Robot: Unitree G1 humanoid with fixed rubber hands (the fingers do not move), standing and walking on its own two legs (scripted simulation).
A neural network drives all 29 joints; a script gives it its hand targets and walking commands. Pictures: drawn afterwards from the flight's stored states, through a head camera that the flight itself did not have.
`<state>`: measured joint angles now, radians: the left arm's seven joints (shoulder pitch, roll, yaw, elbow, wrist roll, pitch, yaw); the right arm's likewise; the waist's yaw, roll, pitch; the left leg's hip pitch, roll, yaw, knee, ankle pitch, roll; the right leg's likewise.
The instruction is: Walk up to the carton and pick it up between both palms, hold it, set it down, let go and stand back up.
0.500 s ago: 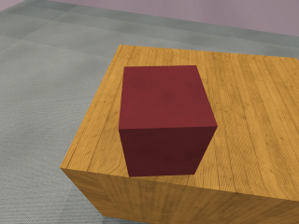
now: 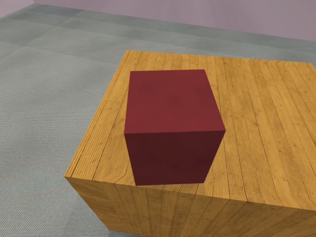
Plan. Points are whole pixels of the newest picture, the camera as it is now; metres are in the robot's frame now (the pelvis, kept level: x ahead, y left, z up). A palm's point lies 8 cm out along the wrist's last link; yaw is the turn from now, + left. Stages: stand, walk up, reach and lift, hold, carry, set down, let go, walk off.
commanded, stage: stand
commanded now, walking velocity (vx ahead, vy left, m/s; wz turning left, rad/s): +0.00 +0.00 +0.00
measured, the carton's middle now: (168, 129) +0.39 -0.02 +0.05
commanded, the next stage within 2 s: none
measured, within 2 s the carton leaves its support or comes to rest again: neither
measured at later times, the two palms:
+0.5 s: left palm out of the picture +0.07 +0.27 -0.12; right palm out of the picture +0.04 -0.29 -0.13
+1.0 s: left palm out of the picture +0.06 +0.27 -0.12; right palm out of the picture +0.04 -0.29 -0.12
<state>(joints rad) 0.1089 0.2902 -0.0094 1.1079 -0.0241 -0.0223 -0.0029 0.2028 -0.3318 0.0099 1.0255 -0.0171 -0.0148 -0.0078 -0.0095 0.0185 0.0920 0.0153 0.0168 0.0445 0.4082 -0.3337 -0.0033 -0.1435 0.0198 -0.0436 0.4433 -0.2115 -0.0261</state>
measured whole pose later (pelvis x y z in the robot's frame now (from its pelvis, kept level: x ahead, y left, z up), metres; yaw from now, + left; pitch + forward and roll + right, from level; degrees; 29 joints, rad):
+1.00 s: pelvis -0.01 +0.00 +0.00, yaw +0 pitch -6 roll +0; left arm 0.11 0.29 -0.01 1.14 -0.02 -0.02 0.00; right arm 0.18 -0.33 0.01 1.06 -0.02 -0.01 -0.01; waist -0.01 0.02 0.09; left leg 0.02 0.02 0.04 0.41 -0.32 0.00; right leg -0.14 0.02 -0.04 0.44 -0.20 -0.03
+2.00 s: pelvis -0.01 +0.00 +0.00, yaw +0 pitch -6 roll +0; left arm 0.11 0.29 -0.01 1.14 -0.02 -0.02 0.00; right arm 0.16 -0.33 0.01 1.08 -0.02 -0.01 -0.01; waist -0.01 0.01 0.09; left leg 0.02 0.02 0.04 0.40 -0.32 0.00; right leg -0.14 0.02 -0.04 0.44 -0.20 -0.03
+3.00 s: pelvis -0.01 -0.01 +0.00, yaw +0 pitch -6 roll +0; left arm 0.11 0.29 -0.01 1.15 -0.02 -0.02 0.00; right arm 0.16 -0.33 0.01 1.09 -0.02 -0.01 -0.01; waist -0.01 0.01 0.09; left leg 0.02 0.02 0.04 0.40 -0.32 0.00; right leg -0.14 0.02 -0.04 0.44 -0.20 -0.03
